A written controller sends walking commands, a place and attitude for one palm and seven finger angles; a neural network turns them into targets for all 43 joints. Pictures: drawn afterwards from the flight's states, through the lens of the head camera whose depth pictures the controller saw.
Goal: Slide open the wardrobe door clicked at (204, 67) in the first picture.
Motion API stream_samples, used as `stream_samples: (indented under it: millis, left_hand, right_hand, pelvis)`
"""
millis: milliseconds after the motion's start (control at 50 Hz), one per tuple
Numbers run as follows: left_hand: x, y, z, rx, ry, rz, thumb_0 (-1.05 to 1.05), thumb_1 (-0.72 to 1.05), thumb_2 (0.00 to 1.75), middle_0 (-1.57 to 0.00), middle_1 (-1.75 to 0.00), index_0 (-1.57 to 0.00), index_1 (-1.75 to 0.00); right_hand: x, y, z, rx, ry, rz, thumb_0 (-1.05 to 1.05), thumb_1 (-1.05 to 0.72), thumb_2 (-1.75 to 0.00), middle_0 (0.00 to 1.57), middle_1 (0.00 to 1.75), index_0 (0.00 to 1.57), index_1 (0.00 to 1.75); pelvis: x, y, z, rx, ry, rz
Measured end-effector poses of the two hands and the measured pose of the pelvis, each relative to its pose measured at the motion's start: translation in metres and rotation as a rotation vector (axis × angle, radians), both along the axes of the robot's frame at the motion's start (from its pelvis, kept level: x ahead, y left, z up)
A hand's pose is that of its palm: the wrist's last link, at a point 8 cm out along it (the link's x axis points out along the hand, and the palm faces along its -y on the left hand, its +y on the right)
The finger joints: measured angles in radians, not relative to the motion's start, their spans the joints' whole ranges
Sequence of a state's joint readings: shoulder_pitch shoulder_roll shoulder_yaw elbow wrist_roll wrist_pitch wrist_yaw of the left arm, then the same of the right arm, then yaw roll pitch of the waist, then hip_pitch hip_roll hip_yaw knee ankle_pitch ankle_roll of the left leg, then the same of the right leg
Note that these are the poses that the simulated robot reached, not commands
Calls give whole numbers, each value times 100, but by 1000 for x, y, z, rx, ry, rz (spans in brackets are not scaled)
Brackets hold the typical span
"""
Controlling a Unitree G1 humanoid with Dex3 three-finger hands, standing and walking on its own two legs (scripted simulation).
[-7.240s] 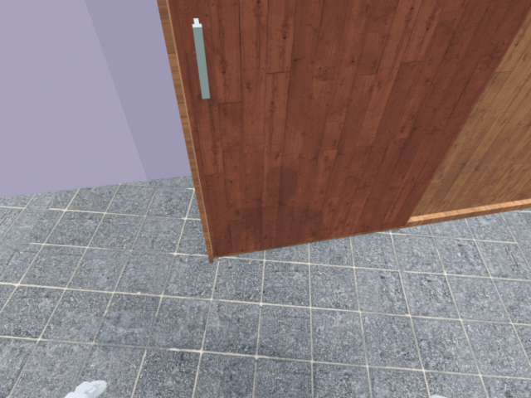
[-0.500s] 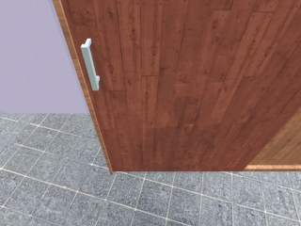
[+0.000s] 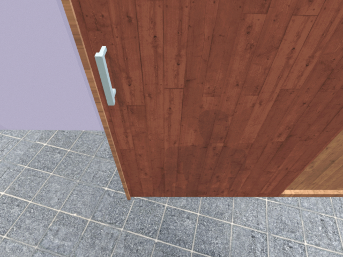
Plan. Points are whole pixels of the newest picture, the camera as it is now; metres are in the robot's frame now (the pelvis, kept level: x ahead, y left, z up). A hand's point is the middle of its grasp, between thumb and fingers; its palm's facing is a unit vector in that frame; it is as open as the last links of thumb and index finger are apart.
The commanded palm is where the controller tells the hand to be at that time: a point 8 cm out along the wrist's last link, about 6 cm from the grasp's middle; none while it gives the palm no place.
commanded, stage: shuffle to correct the standing spot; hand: left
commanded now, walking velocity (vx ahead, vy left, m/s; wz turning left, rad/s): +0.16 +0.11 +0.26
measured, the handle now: (107, 77) +0.53 +0.22 +0.14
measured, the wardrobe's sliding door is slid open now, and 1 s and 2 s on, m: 0.00 0.00 0.00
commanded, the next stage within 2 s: come to a stop and stand still in 0.28 s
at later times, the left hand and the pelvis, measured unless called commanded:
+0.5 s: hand out of the picture +0.07 +0.22 -0.18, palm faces +0.08 -0.98 -0.19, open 7.3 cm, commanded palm none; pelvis +0.06 +0.04 +0.00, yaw +3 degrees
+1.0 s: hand out of the picture +0.10 +0.22 -0.18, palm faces +0.16 -0.97 -0.20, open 7.2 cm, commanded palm none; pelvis +0.06 +0.03 -0.01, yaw +5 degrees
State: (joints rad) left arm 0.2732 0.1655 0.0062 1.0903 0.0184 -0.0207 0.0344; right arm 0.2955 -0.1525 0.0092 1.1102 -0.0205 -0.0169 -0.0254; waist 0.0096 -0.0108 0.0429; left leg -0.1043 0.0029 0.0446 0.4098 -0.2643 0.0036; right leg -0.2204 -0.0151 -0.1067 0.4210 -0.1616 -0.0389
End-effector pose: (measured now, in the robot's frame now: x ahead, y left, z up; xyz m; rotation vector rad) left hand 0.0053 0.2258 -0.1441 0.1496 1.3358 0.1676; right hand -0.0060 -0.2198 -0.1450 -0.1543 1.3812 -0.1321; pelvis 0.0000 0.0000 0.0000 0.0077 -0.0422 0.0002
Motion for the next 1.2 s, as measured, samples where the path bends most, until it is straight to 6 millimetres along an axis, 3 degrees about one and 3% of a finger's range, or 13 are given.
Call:
stream_samples:
  millis: [140, 240, 300, 440, 540, 620, 720, 800, 880, 1040, 1200]
  left_hand:
    - [-8, 3, -7, -24, -4, 76, 0, 91, 90, -20, -30, -20, -30]
    - [-20, 16, -19, -54, 39, 120, 0, 91, 90, -20, -30, -20, -30]
    - [-17, 22, -16, -63, 79, 95, 0, 91, 90, -20, -30, -20, -30]
    - [32, 34, -3, -38, 44, 56, 1, 93, 90, -20, -30, -20, -30]
    - [81, 36, 0, 1, -10, 39, 2, 95, 90, -19, -30, -20, -30]
    - [115, 28, -5, 25, -87, 32, 1, 93, 90, -19, -30, -20, -30]
    - [130, 20, -9, 15, -138, 47, 0, 93, 90, -20, -30, -20, -30]
    - [125, 23, -16, -4, -162, 69, -1, 94, 90, -20, -30, -20, -30]
    - [112, 34, -19, -16, -147, 94, -1, 94, 90, -20, -30, -20, -30]
    - [63, 38, -5, 11, -49, 109, 0, 93, 90, -20, -30, -20, -30]
    - [10, 13, 1, 0, 68, 83, 0, 92, 90, -19, -30, -20, -30]
  right_hand:
    - [-2, 9, 1, -5, 58, 36, 1, -91, -90, 20, 30, 20, 30]
    - [-1, 22, 6, -31, 64, 39, 1, -91, -90, 20, 30, 20, 30]
    - [-5, 33, 9, -32, 64, 5, 1, -91, -90, 20, 30, 20, 30]
    - [-15, 63, 12, 27, 141, -26, 1, -91, -90, 20, 30, 20, 30]
    - [-12, 73, 6, 69, 205, -34, 1, -90, -90, 20, 30, 20, 30]
    - [6, 64, -10, 90, 220, -48, 1, -90, -90, 20, 30, 20, 30]
    - [51, 44, -18, 47, 144, -22, 1, -90, -90, 20, 30, 20, 30]
    - [88, 32, -13, -6, 30, 21, 1, -91, -90, 20, 30, 20, 30]
    - [105, 30, -4, -44, -69, 41, 1, -91, -90, 20, 30, 20, 30]
    - [117, 29, 1, -30, -99, 88, 1, -93, -90, 20, 30, 20, 30]
    - [108, 19, -3, 1, -110, 62, 1, -94, -90, 20, 30, 20, 30]
  pelvis:
    - [6, 8, -3, -19, 16, 47]
    - [16, 24, -7, -18, 17, 57]
    - [25, 33, -4, -16, 22, 46]
    - [48, 39, 2, -3, 35, 48]
    - [67, 33, -1, 8, 30, 59]
    - [81, 23, -13, 19, 22, 69]
    - [76, 20, -16, -2, 13, 114]
    - [65, 22, -17, -3, 11, 110]
    - [59, 30, -17, 8, 0, 88]
    - [54, 31, -7, 19, 35, 77]
    - [42, 21, -3, 8, 17, 71]
